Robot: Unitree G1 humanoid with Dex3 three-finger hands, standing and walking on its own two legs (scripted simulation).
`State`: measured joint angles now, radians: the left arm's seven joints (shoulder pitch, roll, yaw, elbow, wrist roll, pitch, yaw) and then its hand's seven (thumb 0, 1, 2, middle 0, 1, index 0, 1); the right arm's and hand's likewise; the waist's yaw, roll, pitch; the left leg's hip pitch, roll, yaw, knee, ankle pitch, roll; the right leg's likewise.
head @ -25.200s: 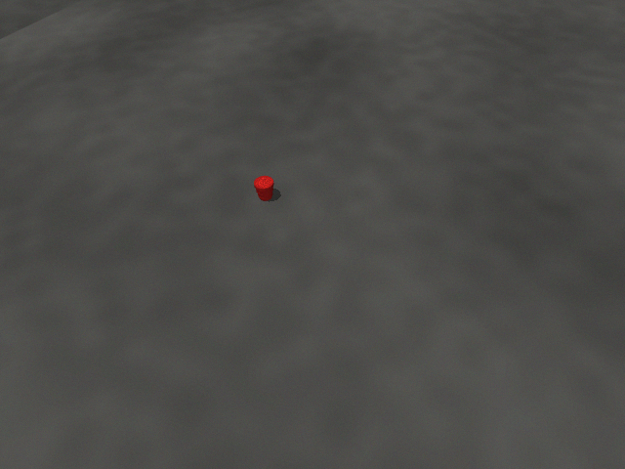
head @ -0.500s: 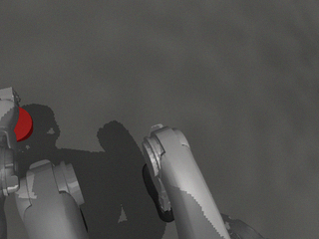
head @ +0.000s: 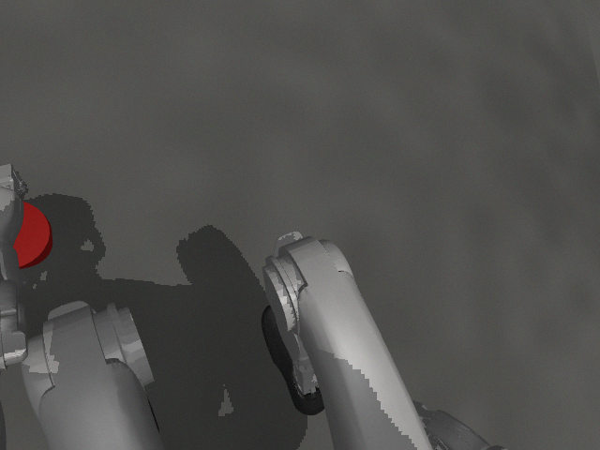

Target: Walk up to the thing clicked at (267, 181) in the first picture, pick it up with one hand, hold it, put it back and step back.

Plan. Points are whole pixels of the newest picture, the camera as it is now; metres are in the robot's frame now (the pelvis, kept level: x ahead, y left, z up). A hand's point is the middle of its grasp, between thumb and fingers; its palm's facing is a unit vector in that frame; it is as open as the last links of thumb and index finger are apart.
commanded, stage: close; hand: left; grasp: from above
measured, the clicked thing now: (17, 240) +0.43 +0.25 -0.26
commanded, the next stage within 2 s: settle in 0.88 s
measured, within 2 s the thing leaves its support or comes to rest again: leaves its support in 1.38 s
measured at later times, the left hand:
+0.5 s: hand out of the picture +0.42 +0.26 -0.22, palm faces -0.44 -0.14 -0.89, open 12.3 cm
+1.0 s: hand out of the picture +0.42 +0.26 -0.22, palm faces -0.44 -0.12 -0.89, open 11.7 cm
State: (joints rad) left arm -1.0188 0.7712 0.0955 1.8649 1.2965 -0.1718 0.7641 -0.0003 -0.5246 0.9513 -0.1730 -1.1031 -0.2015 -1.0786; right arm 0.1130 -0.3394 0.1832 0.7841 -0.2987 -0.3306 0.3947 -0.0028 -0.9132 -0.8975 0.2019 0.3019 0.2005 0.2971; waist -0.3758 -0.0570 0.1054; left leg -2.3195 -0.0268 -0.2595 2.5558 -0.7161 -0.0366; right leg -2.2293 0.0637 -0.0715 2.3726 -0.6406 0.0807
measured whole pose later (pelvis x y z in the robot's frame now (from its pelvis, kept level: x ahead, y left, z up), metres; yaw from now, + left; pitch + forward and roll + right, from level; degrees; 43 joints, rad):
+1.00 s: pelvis +0.00 +0.00 +0.00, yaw +1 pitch +27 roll -12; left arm -1.00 0.77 0.07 1.85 1.29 -0.21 0.75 0.02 -0.31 0.90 -0.51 -1.03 -0.41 -1.00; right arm 0.12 -0.35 0.19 0.76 -0.29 -0.32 0.36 0.00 -0.92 -0.90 0.20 0.30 0.20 0.30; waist -0.37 -0.05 0.11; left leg -2.31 -0.03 -0.25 2.54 -0.71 -0.04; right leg -2.22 0.06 -0.07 2.36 -0.63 0.08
